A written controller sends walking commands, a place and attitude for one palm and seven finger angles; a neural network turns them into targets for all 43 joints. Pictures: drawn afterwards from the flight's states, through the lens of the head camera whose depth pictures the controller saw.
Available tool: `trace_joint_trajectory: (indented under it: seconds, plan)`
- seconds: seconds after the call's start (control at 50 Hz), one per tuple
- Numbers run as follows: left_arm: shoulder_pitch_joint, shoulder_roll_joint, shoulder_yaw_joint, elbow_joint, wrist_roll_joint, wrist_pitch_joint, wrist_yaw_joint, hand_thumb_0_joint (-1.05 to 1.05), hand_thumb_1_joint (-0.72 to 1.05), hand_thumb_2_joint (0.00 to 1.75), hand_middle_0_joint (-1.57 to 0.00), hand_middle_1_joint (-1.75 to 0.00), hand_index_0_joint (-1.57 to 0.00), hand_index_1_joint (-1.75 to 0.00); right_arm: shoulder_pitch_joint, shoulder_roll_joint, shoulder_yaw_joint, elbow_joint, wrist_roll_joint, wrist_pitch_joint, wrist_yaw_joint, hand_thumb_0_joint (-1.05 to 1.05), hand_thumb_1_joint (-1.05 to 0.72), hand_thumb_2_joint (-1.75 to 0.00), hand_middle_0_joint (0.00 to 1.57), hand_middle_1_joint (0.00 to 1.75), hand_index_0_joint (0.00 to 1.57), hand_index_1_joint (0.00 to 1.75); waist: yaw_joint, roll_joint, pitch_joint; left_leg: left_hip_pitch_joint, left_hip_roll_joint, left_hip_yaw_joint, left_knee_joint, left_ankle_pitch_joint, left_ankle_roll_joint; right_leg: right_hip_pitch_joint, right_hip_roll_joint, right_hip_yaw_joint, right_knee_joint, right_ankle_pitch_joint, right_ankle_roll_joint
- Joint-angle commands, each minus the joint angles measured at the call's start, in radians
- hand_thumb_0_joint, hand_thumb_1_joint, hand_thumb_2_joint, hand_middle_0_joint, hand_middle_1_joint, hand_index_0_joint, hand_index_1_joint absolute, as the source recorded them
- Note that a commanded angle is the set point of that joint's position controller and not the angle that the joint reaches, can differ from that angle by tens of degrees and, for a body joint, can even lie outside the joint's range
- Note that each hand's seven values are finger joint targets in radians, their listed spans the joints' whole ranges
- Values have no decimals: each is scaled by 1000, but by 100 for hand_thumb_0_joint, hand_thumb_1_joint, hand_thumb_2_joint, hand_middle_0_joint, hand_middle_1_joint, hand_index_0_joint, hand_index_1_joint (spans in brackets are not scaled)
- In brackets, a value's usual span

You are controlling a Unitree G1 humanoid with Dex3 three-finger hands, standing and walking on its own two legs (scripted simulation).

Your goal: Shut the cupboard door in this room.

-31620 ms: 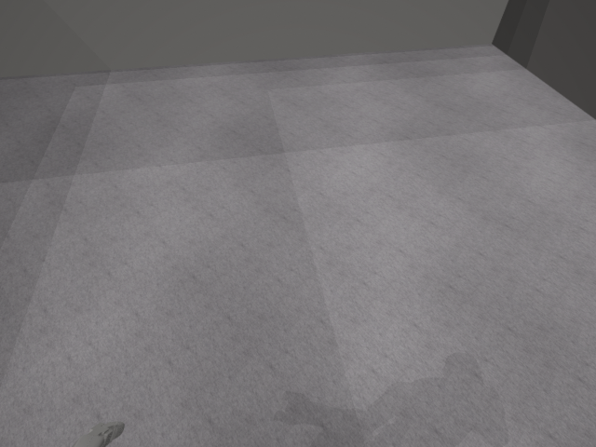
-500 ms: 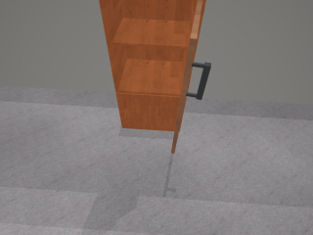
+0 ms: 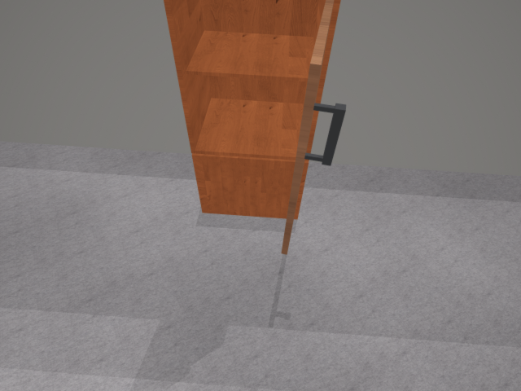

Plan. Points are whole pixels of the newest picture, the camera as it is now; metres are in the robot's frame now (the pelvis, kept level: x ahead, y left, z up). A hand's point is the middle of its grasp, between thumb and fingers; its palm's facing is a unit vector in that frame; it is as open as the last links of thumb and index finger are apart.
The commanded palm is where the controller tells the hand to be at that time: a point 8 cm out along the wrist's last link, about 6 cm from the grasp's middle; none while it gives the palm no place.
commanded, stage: look at it before walking up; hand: left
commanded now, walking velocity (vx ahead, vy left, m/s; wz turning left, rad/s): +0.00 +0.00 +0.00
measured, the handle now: (323, 135) +0.59 -0.09 +0.07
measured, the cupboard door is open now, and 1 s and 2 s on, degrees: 81 81 81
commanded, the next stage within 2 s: walk to a spot facing it in 1.22 s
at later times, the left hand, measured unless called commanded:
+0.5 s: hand out of the picture +0.05 +0.22 -0.17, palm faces -0.01 -0.96 -0.28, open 7.4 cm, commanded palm none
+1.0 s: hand out of the picture +0.08 +0.24 -0.16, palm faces -0.01 -0.95 -0.32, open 7.4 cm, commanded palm none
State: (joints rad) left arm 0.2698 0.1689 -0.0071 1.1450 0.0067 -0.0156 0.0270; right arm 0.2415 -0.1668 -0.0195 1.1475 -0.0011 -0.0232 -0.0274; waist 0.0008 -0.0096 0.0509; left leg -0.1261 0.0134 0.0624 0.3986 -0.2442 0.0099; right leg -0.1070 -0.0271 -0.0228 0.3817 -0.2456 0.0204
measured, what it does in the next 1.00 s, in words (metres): stands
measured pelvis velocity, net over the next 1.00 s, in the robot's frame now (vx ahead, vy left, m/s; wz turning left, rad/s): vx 0.01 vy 0.00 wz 0.01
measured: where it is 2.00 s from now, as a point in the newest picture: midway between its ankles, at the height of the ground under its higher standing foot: outside the picture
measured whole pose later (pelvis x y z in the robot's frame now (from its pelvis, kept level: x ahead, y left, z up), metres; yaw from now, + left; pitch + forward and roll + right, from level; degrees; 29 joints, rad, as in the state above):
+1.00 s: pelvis +0.01 +0.00 +0.00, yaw +1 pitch -1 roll +0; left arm 0.12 0.34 0.00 1.11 0.00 -0.02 0.00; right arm 0.10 -0.33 -0.01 1.11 -0.01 -0.02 0.00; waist 0.00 -0.01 0.05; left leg -0.08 0.01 0.05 0.32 -0.22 0.00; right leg -0.06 -0.03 -0.04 0.31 -0.23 0.01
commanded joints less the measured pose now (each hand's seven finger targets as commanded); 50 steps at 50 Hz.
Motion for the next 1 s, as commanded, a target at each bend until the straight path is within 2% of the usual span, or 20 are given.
trace_joint_trajectory:
  seconds: [0.0,0.02,0.14,0.26,0.36,0.5,0.58,0.98]
  plan:
    - [34,142,30,-35,5,-16,8,0,90,90,-20,-30,-20,-30,31,-144,-24,-34,-2,-17,-13,0,-90,-90,20,30,20,30,0,-7,6,10,106,-96,-70,198,18,-41,-96,62,-59,206,-34]
    - [30,147,30,-36,4,-16,7,0,90,90,-20,-30,-20,-30,26,-152,-24,-36,-2,-18,-13,0,-90,-90,20,30,20,30,1,5,2,13,107,-94,-72,197,18,-39,-97,62,-60,204,-35]
    - [-7,186,36,-49,5,-18,3,0,90,90,-20,-30,-20,-30,-11,-188,-28,-44,-3,-16,-8,0,-90,-90,20,30,20,30,2,-6,16,3,109,-100,-86,167,17,-40,-100,67,-75,182,-36]
    - [-44,228,41,-63,5,-20,-2,0,90,90,-20,-30,-20,-30,-49,-227,-30,-55,-4,-16,-4,0,-90,-90,20,30,20,30,4,-5,-1,11,112,-105,-90,163,14,-31,-103,71,-85,180,-39]
    - [-78,261,46,-71,4,-21,-5,0,90,90,-20,-30,-20,-30,-80,-260,-30,-64,-6,-18,-1,0,-90,-90,20,30,20,30,3,3,-39,31,117,-109,-94,198,12,-11,-106,74,-82,213,-39]
    - [-120,301,48,-78,4,-21,-10,0,90,90,-20,-30,-20,-30,-120,-300,-28,-74,-7,-19,3,0,-90,-90,20,30,20,30,3,4,-37,32,121,-116,-111,203,10,-2,-112,74,-96,209,-36]
    - [-132,318,48,-81,3,-22,-12,0,90,90,-20,-30,-20,-30,-136,-319,-28,-80,-7,-20,5,0,-90,-90,20,30,20,30,4,9,-65,52,124,-115,-108,235,10,12,-119,70,-97,233,-35]
    - [-161,361,46,-89,2,-23,-11,0,90,90,-20,-30,-20,-30,-169,-359,-24,-89,-6,-18,5,0,-90,-90,20,30,20,30,2,2,-93,90,129,-111,-100,356,5,54,-128,57,-92,345,-38]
